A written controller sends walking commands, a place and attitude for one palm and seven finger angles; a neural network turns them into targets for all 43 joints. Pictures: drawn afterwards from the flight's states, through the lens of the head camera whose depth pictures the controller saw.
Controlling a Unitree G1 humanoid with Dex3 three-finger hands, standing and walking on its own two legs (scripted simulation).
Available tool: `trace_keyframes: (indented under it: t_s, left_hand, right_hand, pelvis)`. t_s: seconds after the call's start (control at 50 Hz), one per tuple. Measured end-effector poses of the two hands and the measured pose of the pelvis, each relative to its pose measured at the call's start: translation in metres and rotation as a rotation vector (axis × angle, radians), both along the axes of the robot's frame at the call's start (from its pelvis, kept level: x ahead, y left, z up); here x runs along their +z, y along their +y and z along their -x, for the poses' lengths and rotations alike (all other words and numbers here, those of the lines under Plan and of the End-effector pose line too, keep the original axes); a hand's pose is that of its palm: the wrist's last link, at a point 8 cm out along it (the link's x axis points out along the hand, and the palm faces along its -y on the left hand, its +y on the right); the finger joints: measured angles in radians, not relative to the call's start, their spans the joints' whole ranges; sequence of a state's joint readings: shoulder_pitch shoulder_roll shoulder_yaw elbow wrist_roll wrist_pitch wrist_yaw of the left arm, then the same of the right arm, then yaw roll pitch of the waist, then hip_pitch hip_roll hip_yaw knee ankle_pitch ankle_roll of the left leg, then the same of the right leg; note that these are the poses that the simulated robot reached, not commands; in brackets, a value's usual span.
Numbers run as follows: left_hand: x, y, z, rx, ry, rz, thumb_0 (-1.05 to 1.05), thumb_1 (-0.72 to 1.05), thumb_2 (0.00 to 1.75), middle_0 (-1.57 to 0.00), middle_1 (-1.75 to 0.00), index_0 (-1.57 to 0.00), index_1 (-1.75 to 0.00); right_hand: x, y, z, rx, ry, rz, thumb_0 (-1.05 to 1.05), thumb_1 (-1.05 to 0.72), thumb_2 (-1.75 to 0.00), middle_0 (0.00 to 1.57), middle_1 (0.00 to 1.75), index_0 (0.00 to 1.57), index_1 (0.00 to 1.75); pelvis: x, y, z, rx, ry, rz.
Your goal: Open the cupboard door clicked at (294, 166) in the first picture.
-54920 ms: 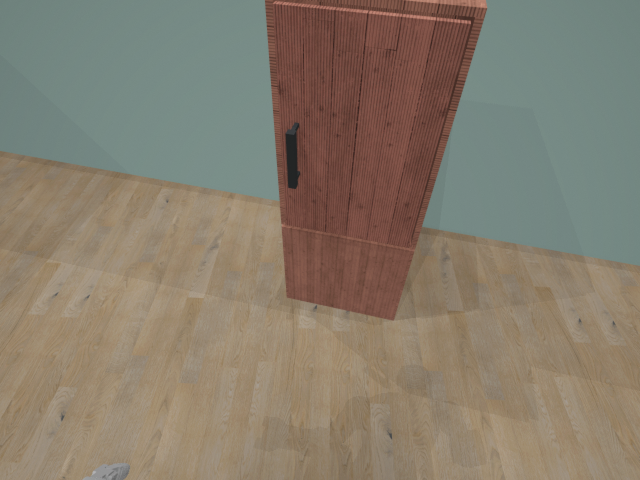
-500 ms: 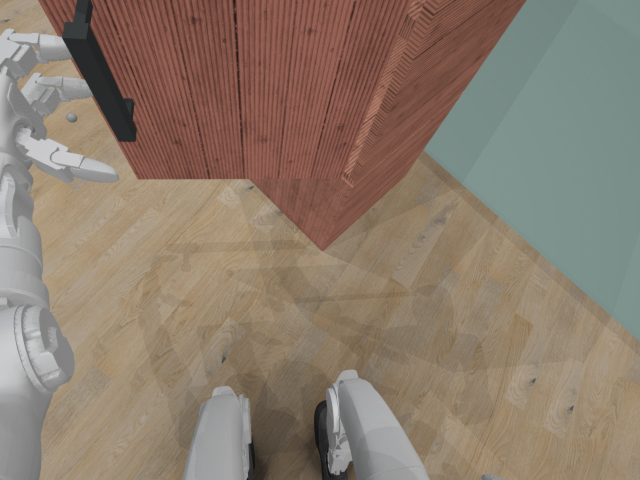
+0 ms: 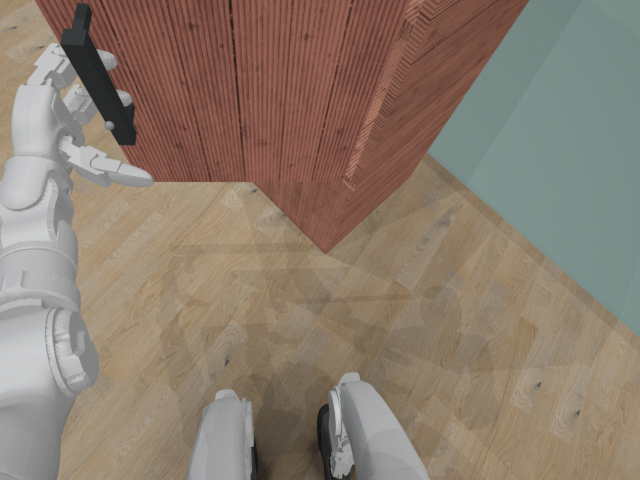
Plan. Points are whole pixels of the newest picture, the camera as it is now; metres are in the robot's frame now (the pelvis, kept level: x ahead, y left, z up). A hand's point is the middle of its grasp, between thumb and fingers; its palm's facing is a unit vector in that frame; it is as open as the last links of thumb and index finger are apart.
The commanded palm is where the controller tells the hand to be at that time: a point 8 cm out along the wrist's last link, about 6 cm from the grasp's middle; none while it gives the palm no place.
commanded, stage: slide the fingers in behind the handle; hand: left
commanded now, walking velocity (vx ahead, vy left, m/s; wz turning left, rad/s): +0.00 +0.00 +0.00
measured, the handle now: (107, 82) +0.57 +0.21 +0.05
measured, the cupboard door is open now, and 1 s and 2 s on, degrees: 49 49 69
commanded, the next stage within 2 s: close the thumb around the handle in 0.62 s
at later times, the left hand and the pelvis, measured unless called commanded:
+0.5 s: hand (116, 128) +0.51 +0.20 +0.04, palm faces +0.00 -1.00 -0.03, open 14.0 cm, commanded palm +0.49 +0.23 +0.04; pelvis +0.00 +0.00 +0.00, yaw +0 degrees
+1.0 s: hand (115, 124) +0.52 +0.20 +0.04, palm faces -0.01 -1.00 -0.02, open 11.7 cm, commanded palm +0.50 +0.23 +0.04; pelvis +0.00 +0.00 +0.00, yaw +0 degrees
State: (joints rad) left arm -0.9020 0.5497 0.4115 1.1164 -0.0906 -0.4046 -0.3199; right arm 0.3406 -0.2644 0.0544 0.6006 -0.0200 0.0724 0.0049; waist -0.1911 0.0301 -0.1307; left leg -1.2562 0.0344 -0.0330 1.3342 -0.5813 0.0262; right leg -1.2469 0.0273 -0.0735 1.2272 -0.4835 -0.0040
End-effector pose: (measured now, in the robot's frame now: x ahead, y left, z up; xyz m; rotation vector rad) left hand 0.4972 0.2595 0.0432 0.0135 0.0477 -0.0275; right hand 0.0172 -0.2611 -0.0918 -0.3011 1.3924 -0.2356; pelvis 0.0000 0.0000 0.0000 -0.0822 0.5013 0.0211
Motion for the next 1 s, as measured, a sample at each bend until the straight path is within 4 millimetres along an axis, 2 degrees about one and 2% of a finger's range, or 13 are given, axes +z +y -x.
trace_keyframes:
  t_s: [0.16, 0.28, 0.5, 0.78, 0.88, 1.0]
  left_hand:
    - [0.008, -0.012, 0.000, 0.007, -0.040, -0.005, -0.01, -0.49, 0.30, -0.30, -1.20, -0.30, -1.20]
    - [0.003, -0.018, 0.006, 0.006, -0.011, -0.003, -0.01, -0.49, 0.30, -0.30, -1.20, -0.30, -1.20]
    - [0.004, -0.010, 0.007, 0.025, -0.025, -0.021, -0.01, -0.50, 0.30, -0.30, -1.20, -0.30, -1.20]
    - [-0.002, -0.015, -0.003, 0.016, -0.019, -0.004, -0.01, -0.49, 0.30, -0.30, -1.20, -0.31, -1.21]
    - [0.000, -0.011, -0.002, 0.024, -0.028, -0.008, -0.01, -0.39, 0.34, -0.31, -1.21, -0.31, -1.22]
    - [0.003, -0.008, 0.001, 0.018, -0.019, -0.009, -0.01, -0.15, 0.45, -0.32, -1.24, -0.33, -1.24]
  right_hand:
    - [0.001, 0.000, -0.005, -0.001, -0.023, -0.009, 0.01, -0.91, -0.90, 0.21, 0.30, 0.21, 0.30]
    - [0.000, 0.001, -0.008, 0.000, -0.035, -0.022, 0.01, -0.91, -0.90, 0.21, 0.30, 0.21, 0.30]
    - [-0.004, -0.001, -0.005, 0.011, -0.035, -0.014, 0.01, -0.91, -0.90, 0.21, 0.30, 0.21, 0.30]
    - [-0.003, -0.003, 0.004, -0.003, -0.011, 0.007, 0.01, -0.91, -0.90, 0.21, 0.30, 0.21, 0.30]
    - [-0.003, 0.001, 0.006, -0.011, -0.004, -0.007, 0.01, -0.91, -0.90, 0.21, 0.30, 0.21, 0.30]
    - [-0.002, 0.005, 0.003, -0.008, -0.002, -0.017, 0.01, -0.91, -0.90, 0.21, 0.30, 0.21, 0.30]
  pelvis:
    - [0.002, -0.001, -0.002, -0.003, -0.007, -0.006]
    - [0.003, -0.001, -0.002, -0.003, -0.017, -0.011]
    - [-0.001, -0.003, 0.004, 0.001, -0.017, -0.011]
    - [-0.004, 0.000, 0.004, -0.003, 0.001, -0.005]
    - [-0.002, 0.001, 0.002, -0.007, -0.001, -0.006]
    - [0.000, 0.002, 0.000, -0.003, -0.007, -0.006]
